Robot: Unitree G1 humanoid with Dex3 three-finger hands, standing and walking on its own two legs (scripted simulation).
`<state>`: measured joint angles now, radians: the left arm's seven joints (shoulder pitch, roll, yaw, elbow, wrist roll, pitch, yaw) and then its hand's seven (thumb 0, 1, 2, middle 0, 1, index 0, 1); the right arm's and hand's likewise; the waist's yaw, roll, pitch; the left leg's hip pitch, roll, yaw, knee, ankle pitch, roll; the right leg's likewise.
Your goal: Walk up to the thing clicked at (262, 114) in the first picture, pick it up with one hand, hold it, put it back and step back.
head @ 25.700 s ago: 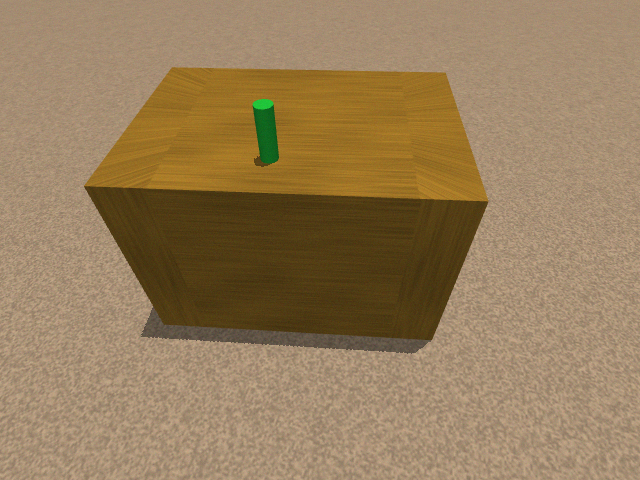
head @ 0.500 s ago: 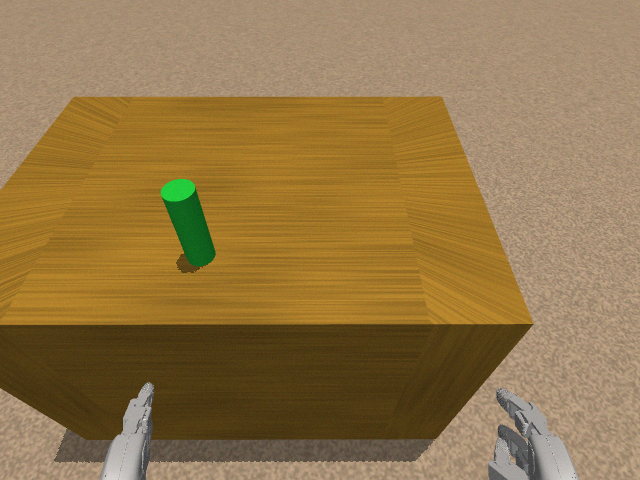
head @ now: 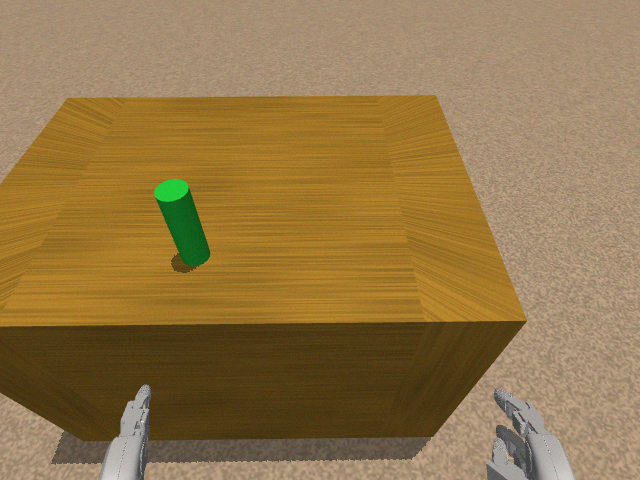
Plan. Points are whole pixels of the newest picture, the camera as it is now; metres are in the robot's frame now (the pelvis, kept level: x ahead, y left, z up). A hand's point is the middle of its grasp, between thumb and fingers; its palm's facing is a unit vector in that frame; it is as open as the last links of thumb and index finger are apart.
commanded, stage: home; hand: left
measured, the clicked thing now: (184, 225) +0.50 +0.23 +0.01
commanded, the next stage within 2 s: stand in 0.52 s
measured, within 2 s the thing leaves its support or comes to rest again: neither
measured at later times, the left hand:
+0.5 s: hand out of the picture +0.12 +0.24 -0.10, palm faces -0.06 -0.92 -0.39, open 17.6 cm
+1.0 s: hand out of the picture +0.05 +0.25 -0.10, palm faces -0.01 -0.94 -0.34, open 10.9 cm
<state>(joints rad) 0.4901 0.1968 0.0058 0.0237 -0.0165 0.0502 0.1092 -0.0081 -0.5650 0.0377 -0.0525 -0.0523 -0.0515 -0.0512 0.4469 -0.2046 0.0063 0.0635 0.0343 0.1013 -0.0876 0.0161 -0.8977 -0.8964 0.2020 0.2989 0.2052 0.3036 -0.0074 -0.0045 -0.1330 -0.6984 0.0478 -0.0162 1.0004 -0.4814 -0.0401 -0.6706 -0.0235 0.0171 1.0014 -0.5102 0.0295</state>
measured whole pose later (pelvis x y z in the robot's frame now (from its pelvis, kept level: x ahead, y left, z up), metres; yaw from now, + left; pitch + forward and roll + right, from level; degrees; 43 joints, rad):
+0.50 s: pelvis +0.00 +0.00 +0.02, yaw +1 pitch +2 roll +0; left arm 0.27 0.35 0.01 0.62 0.06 0.00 0.02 -0.01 -0.56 0.04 -0.06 -0.05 -0.06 -0.05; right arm 0.20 -0.31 -0.04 0.77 -0.05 0.00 0.00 0.01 -0.90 -0.90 0.20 0.30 0.21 0.30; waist 0.00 -0.01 0.02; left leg -0.48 0.04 -0.02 0.89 -0.45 -0.03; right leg -0.45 -0.03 0.01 0.90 -0.48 0.02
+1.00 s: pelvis +0.00 +0.01 +0.06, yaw +0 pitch -3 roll +0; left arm 0.18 0.33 0.00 1.08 0.02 -0.01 0.02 0.00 0.32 0.74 -0.20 -0.28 -0.19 -0.28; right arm 0.16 -0.30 -0.02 1.09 -0.03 -0.01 0.00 0.01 -0.90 -0.89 0.20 0.30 0.21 0.30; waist 0.00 0.00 0.05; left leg -0.20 0.04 0.00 0.50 -0.26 -0.03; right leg -0.16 -0.04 0.01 0.49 -0.28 0.03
